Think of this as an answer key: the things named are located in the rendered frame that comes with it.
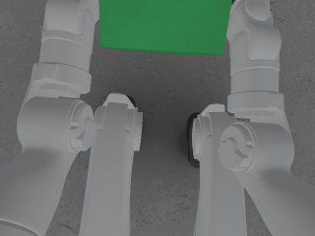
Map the left robot foot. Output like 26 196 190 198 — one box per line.
127 95 136 107

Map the carton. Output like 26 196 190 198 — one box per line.
98 0 232 55

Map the left robot upper arm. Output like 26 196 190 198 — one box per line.
0 96 96 236

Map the robot left thigh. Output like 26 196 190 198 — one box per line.
79 102 143 236

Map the left robot forearm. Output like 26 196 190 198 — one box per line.
17 0 99 137

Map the right robot upper arm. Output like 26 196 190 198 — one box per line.
218 121 315 236

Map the right robot forearm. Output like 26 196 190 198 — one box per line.
226 0 291 136

